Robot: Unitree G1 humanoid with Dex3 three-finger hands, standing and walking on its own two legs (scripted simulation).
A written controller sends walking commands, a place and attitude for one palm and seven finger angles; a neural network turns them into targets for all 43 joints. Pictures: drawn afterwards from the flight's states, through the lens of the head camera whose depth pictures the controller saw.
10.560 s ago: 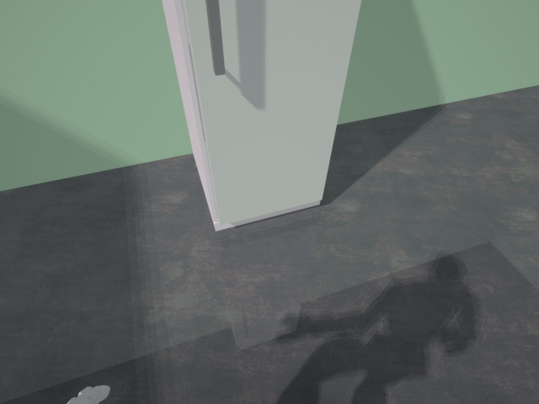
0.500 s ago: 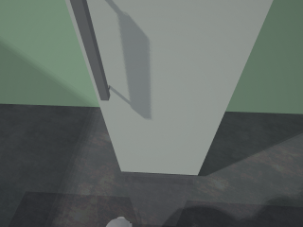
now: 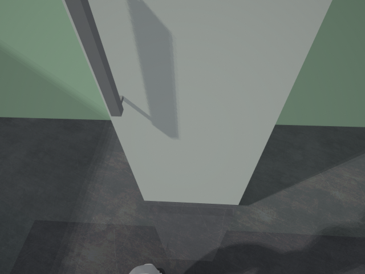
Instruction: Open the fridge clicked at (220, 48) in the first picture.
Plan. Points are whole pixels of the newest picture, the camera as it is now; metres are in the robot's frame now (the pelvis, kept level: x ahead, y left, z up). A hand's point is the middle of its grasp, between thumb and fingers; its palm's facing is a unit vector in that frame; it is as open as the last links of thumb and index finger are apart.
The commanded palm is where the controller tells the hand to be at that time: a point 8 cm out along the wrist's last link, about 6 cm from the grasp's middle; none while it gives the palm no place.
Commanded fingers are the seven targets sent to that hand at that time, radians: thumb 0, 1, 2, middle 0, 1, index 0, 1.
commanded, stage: come to a stop and stand still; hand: left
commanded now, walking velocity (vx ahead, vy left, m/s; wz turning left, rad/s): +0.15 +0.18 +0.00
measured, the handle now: (98, 44) +0.50 +0.21 +0.24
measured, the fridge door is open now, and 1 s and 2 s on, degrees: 0 0 0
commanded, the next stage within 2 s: look again from close up in 1.02 s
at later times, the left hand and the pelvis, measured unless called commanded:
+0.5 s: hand out of the picture -0.05 +0.21 -0.16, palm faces +0.12 -0.97 -0.23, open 7.4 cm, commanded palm none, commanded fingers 0.00 0.90 0.90 -0.20 -0.30 -0.20 -0.30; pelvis -0.04 +0.02 +0.01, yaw +2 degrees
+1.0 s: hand out of the picture -0.03 +0.21 -0.16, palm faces +0.05 -0.98 -0.18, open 7.4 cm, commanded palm none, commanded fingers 0.00 0.90 0.90 -0.20 -0.30 -0.20 -0.30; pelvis -0.03 +0.04 +0.02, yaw +1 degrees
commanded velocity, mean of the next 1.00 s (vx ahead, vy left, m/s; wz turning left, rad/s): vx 0.03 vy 0.06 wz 0.00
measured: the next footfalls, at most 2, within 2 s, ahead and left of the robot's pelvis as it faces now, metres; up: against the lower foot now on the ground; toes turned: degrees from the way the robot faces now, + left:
right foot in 0.02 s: +0.07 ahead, -0.06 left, +0.00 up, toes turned +1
left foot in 0.46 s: -0.03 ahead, +0.14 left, +0.00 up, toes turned +4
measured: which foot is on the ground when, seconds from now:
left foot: down 0.00-0.00, up 0.02-0.44, down 0.46-1.00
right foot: up 0.00-0.00, down 0.02-1.00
